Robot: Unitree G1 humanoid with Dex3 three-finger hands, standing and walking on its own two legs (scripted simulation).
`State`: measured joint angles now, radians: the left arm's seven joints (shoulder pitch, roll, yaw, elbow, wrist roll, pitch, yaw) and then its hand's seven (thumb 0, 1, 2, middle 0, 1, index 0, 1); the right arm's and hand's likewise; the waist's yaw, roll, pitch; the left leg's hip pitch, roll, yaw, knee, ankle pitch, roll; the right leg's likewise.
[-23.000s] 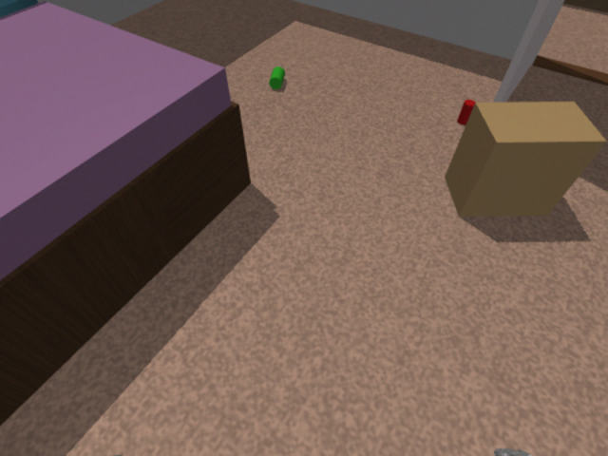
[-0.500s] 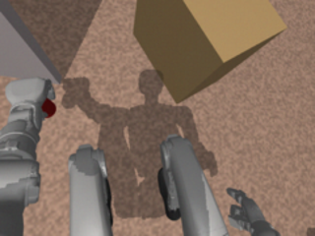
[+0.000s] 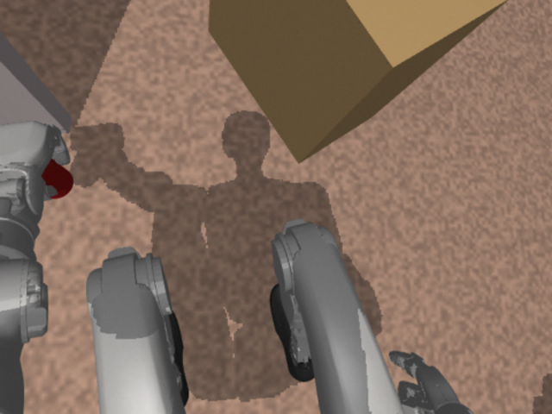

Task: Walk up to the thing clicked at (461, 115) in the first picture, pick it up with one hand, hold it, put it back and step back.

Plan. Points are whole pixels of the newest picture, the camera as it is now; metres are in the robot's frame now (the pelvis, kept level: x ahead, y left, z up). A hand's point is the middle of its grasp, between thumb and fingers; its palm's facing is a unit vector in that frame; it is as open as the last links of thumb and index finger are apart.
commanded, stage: crouch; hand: left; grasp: from above
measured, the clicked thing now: (40, 173) +0.47 +0.29 -0.21
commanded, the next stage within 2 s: lower in 0.12 s
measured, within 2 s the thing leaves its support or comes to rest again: rests again in 1.00 s
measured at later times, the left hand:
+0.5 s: hand (49, 178) +0.46 +0.28 -0.21, palm faces -0.48 -0.07 -0.88, open 7.1 cm
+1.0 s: hand (62, 182) +0.46 +0.28 -0.26, palm faces -0.47 -0.08 -0.88, open 7.1 cm
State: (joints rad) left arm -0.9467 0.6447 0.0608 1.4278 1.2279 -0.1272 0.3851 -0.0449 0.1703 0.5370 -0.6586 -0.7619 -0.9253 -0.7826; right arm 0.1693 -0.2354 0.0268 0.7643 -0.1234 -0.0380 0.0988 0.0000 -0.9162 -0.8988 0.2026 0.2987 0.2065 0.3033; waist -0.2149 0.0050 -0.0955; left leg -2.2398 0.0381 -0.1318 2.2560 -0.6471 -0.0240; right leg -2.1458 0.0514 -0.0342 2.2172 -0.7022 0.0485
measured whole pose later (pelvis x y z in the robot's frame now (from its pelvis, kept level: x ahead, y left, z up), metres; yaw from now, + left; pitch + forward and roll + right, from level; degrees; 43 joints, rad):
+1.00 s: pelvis +0.01 +0.00 -0.06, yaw -3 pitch +33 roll -9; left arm -0.98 0.77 0.12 1.55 1.25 -0.17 0.47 -0.05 0.16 0.53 -0.70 -0.71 -0.96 -0.74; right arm 0.12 -0.26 0.13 0.74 -0.18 -0.08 0.14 0.00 -0.91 -0.89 0.20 0.30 0.21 0.30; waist -0.27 -0.05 0.02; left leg -2.36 0.03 -0.21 2.46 -0.68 -0.04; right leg -2.25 0.08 -0.08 2.38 -0.72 0.05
